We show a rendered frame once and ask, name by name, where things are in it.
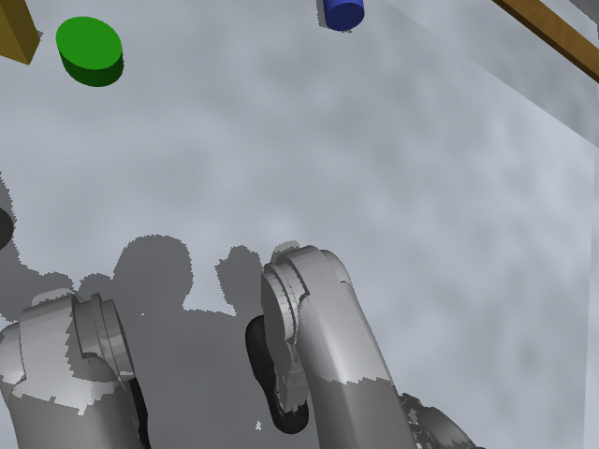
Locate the left robot foot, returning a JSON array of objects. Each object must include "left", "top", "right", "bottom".
[{"left": 129, "top": 378, "right": 152, "bottom": 449}]

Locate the right robot foot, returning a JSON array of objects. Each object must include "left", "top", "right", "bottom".
[{"left": 245, "top": 315, "right": 309, "bottom": 434}]

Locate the right robot hand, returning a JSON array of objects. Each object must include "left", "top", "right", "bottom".
[{"left": 399, "top": 393, "right": 476, "bottom": 449}]

